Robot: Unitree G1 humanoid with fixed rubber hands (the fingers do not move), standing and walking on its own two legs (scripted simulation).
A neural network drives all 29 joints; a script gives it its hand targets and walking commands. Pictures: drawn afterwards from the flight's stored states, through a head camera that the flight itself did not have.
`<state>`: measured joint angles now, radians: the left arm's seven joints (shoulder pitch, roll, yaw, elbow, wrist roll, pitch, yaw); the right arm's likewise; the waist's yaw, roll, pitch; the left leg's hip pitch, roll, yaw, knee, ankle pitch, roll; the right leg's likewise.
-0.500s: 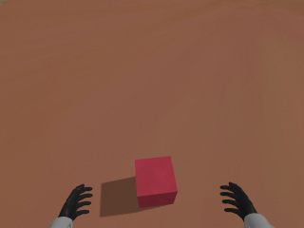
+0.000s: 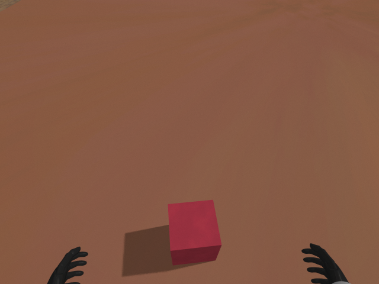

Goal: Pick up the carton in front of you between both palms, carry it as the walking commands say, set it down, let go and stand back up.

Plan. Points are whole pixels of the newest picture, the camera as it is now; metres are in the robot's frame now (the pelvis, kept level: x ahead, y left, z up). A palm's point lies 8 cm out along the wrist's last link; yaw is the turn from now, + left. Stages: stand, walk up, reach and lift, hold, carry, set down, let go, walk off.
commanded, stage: stand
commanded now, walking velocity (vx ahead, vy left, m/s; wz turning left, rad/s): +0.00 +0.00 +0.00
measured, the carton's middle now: (192, 233) +0.43 -0.02 -0.65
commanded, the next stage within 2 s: none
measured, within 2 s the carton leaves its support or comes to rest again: neither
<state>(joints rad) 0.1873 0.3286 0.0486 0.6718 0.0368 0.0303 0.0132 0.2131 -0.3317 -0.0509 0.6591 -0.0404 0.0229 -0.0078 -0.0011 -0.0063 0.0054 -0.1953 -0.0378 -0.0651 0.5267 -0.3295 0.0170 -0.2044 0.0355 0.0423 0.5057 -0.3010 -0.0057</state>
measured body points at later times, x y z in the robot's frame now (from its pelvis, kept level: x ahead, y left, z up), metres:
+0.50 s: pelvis +0.01 +0.00 +0.01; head +0.01 +0.01 +0.45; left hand +0.13 +0.30 -0.10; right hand +0.14 -0.29 -0.09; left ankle -0.03 +0.11 -0.74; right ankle -0.02 -0.12 -0.74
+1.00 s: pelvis -0.01 +0.00 +0.01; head -0.02 +0.01 +0.46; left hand +0.09 +0.31 -0.11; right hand +0.10 -0.30 -0.10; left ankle -0.03 +0.11 -0.74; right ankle -0.02 -0.12 -0.74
